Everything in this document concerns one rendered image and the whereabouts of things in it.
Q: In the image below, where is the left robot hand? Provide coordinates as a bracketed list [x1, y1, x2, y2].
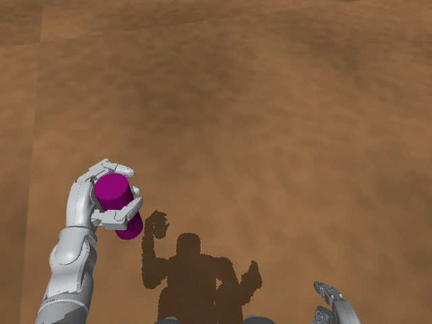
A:
[65, 159, 144, 233]

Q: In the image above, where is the can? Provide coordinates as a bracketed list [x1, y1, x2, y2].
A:
[94, 173, 143, 240]

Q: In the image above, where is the left robot arm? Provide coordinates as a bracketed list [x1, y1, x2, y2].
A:
[34, 226, 97, 324]

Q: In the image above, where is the right robot hand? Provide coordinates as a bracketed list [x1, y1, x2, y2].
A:
[311, 281, 361, 324]

